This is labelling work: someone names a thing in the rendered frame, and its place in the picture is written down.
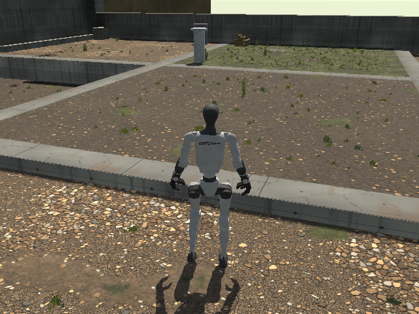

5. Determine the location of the robot right forearm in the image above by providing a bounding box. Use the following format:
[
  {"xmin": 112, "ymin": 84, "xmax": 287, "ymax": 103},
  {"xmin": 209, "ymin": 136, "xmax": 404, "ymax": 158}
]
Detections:
[{"xmin": 236, "ymin": 159, "xmax": 249, "ymax": 184}]

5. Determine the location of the robot right upper arm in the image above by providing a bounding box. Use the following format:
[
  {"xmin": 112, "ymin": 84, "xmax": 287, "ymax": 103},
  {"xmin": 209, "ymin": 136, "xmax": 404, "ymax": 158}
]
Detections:
[{"xmin": 224, "ymin": 132, "xmax": 243, "ymax": 169}]

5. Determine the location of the robot right hand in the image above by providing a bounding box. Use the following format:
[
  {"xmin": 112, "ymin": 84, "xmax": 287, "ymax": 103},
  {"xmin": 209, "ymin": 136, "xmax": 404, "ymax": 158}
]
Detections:
[{"xmin": 236, "ymin": 181, "xmax": 251, "ymax": 196}]

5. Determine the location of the robot left upper arm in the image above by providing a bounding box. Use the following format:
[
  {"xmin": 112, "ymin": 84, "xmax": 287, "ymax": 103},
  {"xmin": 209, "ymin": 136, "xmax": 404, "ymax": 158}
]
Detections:
[{"xmin": 178, "ymin": 131, "xmax": 197, "ymax": 168}]

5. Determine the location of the robot left hand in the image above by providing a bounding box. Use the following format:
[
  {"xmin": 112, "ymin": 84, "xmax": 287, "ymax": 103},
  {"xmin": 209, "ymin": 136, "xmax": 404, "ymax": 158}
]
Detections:
[{"xmin": 170, "ymin": 178, "xmax": 185, "ymax": 190}]

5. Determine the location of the left robot shin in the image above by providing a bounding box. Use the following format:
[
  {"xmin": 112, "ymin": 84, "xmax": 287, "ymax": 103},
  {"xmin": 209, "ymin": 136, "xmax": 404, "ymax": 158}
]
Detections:
[{"xmin": 189, "ymin": 209, "xmax": 199, "ymax": 254}]

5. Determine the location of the robot torso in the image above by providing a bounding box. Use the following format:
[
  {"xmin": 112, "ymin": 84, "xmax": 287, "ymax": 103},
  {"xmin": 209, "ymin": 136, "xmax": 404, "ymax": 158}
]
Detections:
[{"xmin": 195, "ymin": 131, "xmax": 225, "ymax": 196}]

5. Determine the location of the robot left forearm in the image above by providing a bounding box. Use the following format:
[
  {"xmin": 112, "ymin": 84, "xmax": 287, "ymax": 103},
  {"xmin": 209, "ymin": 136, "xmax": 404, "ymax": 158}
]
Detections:
[{"xmin": 172, "ymin": 158, "xmax": 184, "ymax": 181}]

